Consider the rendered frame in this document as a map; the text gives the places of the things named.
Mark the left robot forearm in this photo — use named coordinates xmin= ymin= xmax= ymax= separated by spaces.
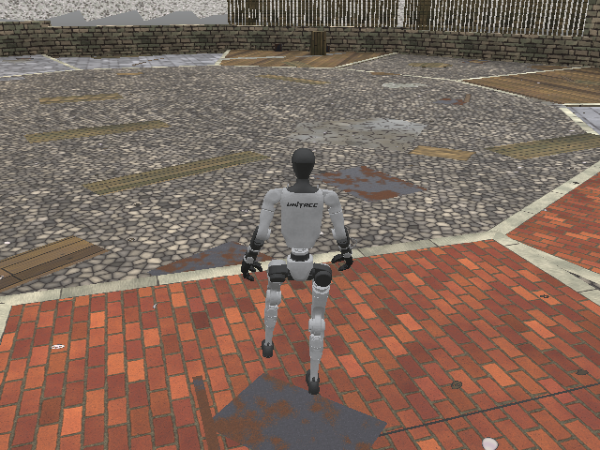
xmin=244 ymin=226 xmax=264 ymax=264

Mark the robot right hand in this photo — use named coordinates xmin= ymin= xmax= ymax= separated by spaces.
xmin=331 ymin=254 xmax=353 ymax=271

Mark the right robot thigh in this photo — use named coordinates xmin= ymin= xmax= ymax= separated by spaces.
xmin=308 ymin=263 xmax=332 ymax=336

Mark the robot left hand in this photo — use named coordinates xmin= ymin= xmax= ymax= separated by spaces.
xmin=241 ymin=254 xmax=263 ymax=281

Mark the right robot upper arm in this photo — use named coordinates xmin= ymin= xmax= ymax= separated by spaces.
xmin=322 ymin=189 xmax=347 ymax=240

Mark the robot left foot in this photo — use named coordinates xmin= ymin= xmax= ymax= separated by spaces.
xmin=261 ymin=339 xmax=274 ymax=358

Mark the left robot upper arm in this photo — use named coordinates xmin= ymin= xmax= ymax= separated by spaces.
xmin=256 ymin=188 xmax=283 ymax=241

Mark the right robot forearm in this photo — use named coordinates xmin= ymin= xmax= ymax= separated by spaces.
xmin=337 ymin=226 xmax=353 ymax=258

